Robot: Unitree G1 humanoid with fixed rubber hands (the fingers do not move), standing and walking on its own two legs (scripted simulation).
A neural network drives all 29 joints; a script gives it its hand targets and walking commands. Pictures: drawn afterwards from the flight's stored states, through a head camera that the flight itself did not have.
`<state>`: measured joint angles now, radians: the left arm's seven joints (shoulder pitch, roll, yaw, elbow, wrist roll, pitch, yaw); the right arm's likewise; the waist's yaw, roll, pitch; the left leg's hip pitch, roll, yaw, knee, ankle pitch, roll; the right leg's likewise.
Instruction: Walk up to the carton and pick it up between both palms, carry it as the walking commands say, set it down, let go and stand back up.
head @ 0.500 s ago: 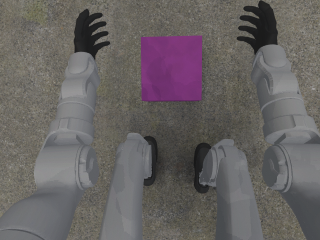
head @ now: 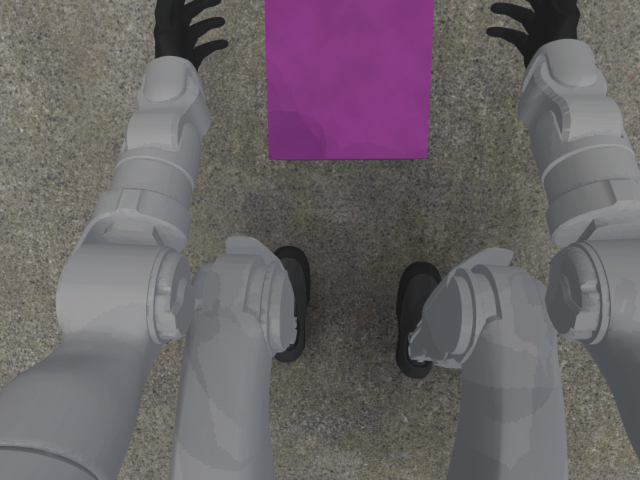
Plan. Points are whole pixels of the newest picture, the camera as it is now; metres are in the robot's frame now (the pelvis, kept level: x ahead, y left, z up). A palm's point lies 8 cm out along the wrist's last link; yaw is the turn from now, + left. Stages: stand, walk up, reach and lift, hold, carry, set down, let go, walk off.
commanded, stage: reach and lift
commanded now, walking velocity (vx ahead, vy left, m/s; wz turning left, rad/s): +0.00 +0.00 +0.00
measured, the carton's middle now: (346, 84) +0.51 +0.04 -0.33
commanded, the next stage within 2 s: none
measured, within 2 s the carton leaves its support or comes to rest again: leaves its support in 1.84 s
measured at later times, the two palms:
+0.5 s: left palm (196, 61) +0.51 +0.22 -0.24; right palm (518, 59) +0.54 -0.16 -0.25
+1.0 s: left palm (215, 60) +0.51 +0.20 -0.24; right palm (492, 59) +0.53 -0.13 -0.24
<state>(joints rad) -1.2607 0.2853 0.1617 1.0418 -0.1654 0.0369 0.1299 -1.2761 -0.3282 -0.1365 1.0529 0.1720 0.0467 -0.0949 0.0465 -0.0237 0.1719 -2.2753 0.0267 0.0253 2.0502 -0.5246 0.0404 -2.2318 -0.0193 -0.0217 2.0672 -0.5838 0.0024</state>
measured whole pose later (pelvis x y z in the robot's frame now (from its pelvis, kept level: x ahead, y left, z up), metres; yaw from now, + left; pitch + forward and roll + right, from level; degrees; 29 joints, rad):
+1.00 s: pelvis -0.01 +0.00 -0.05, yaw +0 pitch +37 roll -1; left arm -1.51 0.35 0.00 1.32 -0.30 -0.06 0.12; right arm -1.50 -0.34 0.04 1.25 0.25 -0.02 -0.12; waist 0.05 0.00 0.39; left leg -2.34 0.04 0.03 2.21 -0.52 0.05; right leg -2.31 -0.01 -0.01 2.23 -0.57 0.00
